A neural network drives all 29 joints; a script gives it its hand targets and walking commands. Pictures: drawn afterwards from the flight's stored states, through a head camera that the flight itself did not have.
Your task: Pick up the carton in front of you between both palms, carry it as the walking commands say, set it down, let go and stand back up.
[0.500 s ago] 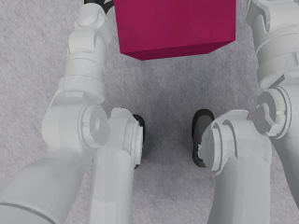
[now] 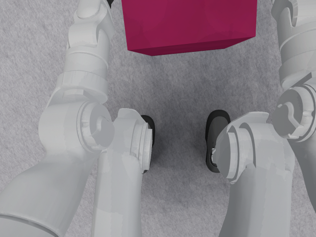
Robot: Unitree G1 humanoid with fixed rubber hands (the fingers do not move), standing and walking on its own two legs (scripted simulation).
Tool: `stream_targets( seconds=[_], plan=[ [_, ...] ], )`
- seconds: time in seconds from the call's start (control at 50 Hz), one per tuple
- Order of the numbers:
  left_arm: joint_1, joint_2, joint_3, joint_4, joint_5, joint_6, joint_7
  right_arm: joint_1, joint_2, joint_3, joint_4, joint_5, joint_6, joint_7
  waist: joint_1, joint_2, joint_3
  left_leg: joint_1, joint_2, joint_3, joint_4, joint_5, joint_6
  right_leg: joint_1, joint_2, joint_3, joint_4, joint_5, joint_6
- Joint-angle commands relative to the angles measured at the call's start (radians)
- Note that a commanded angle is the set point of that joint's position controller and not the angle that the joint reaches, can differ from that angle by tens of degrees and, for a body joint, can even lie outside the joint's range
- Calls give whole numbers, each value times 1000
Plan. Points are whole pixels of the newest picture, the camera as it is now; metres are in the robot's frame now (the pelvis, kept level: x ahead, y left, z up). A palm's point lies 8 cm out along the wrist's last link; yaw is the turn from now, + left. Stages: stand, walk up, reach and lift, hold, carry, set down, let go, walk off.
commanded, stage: set down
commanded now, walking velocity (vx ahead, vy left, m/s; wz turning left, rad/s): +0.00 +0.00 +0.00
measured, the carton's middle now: (185, 0) +0.54 -0.03 -0.24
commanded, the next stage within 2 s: let go in 1.28 s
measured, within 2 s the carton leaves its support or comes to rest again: neither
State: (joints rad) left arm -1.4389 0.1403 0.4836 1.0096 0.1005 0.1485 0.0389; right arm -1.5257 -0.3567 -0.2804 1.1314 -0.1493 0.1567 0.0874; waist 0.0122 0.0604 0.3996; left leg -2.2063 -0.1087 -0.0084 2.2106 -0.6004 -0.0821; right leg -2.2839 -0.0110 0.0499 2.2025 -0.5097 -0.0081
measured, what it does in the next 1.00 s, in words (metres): rises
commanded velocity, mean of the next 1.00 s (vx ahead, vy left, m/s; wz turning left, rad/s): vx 0.00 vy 0.00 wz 0.00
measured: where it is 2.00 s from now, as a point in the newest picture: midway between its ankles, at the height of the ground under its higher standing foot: (178, 153)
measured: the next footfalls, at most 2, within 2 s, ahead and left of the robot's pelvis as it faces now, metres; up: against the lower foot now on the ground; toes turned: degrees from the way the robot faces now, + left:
none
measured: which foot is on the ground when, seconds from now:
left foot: down 0.00-1.00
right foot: down 0.00-1.00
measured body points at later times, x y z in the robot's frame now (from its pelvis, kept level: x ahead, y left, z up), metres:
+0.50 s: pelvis +0.01 +0.01 +0.04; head +0.36 -0.03 +0.32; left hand +0.56 +0.15 -0.09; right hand +0.57 -0.23 -0.10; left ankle +0.12 +0.13 -0.33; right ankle +0.13 -0.12 -0.33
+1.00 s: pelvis +0.03 +0.00 +0.17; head +0.35 -0.05 +0.47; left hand +0.56 +0.15 +0.06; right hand +0.58 -0.24 +0.05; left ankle +0.11 +0.13 -0.33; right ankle +0.13 -0.12 -0.33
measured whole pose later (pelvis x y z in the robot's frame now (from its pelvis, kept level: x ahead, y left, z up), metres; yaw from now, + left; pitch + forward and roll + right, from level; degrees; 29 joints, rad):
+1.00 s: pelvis +0.03 +0.00 +0.17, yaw -2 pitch +47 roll +4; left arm -1.09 0.16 0.30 0.72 -0.10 0.19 0.15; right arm -1.27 -0.43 -0.18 0.95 0.03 0.20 0.03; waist 0.06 0.00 -0.03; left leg -1.93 -0.05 -0.02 1.61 -0.52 -0.05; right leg -2.00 0.02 0.05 1.61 -0.43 -0.01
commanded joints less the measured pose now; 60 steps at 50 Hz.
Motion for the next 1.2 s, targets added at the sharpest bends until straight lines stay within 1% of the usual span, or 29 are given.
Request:
stream_targets(
  seconds=[0.0,0.02,0.04,0.08,0.12,0.14,0.16,0.22,0.28,0.32,0.36,0.4,0.44,0.52,0.62,0.7,0.8,0.86,0.98,1.18],
  plan=[
    [-121,136,-77,-2,-47,-55,48,-162,-182,41,-2,50,-63,-68,-27,-83,-903,356,5,112,-185,121,-3,604,33,-38,-184,108,23],
    [-152,184,-107,-4,-92,-76,77,-217,-210,80,-3,104,-83,-101,-18,-99,-962,364,10,103,-176,164,-3,636,23,-31,-173,149,28],
    [-166,199,-133,7,-132,-90,92,-253,-230,112,-1,151,-101,-119,-14,-108,-1005,368,15,97,-167,200,-1,660,16,-25,-161,193,28],
    [-199,225,-201,-1,-216,-111,106,-318,-267,167,-31,244,-131,-134,-12,-117,-1106,389,25,92,-146,269,4,708,7,-17,-132,288,22],
    [-226,229,-273,-33,-287,-123,113,-354,-268,229,-61,325,-146,-134,2,-124,-1204,403,36,97,-136,322,8,770,-1,-12,-110,356,17],
    [-238,233,-297,-60,-311,-126,115,-364,-265,256,-71,357,-148,-131,16,-124,-1240,400,40,101,-138,335,9,793,-4,-9,-104,372,15],
    [-242,236,-318,-80,-330,-127,116,-366,-261,278,-73,383,-146,-127,22,-126,-1271,404,44,103,-141,348,11,811,-5,-11,-99,387,15],
    [-206,240,-346,-120,-356,-122,124,-312,-257,302,-52,421,-134,-116,30,-123,-1342,448,47,107,-155,363,12,841,-3,-23,-98,395,13],
    [-145,227,-344,-162,-353,-104,140,-241,-268,285,-39,408,-117,-111,27,-117,-1433,515,37,109,-190,357,9,867,3,-44,-120,381,11],
    [-111,212,-337,-209,-342,-87,153,-212,-279,256,-68,382,-106,-113,18,-120,-1485,554,26,112,-222,347,10,878,10,-61,-148,368,7],
    [-80,196,-324,-267,-326,-68,165,-195,-288,220,-124,350,-93,-116,7,-125,-1531,586,15,115,-260,341,12,895,20,-78,-183,361,2],
    [-47,179,-306,-290,-305,-47,174,-173,-289,184,-158,315,-75,-118,-3,-129,-1516,583,6,116,-304,323,13,888,27,-90,-227,341,-2],
    [-20,158,-285,-280,-283,-33,175,-147,-276,156,-156,284,-63,-116,-7,-129,-1434,547,3,113,-348,288,14,840,30,-93,-274,300,-3],
    [11,121,-241,-243,-239,-31,164,-111,-232,132,-123,250,-60,-97,12,-124,-1295,478,7,106,-415,245,14,752,34,-83,-352,245,2],
    [26,110,-208,-247,-208,-30,150,-98,-206,120,-122,227,-55,-74,32,-139,-1312,493,9,110,-493,250,13,784,44,-81,-438,249,9],
    [41,118,-195,-286,-200,-22,144,-99,-208,115,-155,213,-43,-71,41,-160,-1401,533,10,120,-554,271,12,885,54,-85,-505,274,14],
    [75,136,-189,-360,-205,-2,137,-87,-214,107,-235,197,-12,-74,46,-190,-1534,570,7,133,-634,316,12,1056,68,-86,-585,347,18],
    [102,138,-187,-395,-207,12,129,-68,-209,102,-278,189,8,-72,47,-200,-1575,585,4,137,-684,336,12,1139,72,-82,-634,389,20],
    [160,124,-171,-415,-189,25,105,-9,-178,83,-308,169,30,-56,52,-199,-1552,616,5,134,-797,357,11,1226,74,-68,-745,438,22],
    [235,99,-134,-414,-137,6,69,64,-141,39,-300,116,15,-33,67,-186,-1481,738,17,113,-1007,422,5,1363,71,-48,-948,505,25]
  ],
)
